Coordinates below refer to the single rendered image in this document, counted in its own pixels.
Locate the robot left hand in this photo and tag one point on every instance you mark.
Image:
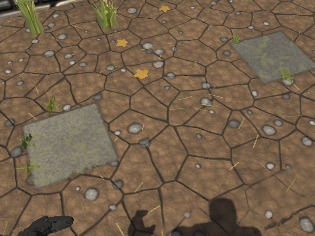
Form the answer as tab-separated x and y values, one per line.
46	225

